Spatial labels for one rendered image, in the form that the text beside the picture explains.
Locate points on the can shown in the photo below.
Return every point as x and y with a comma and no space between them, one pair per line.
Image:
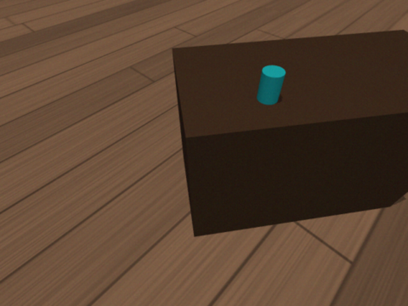
270,84

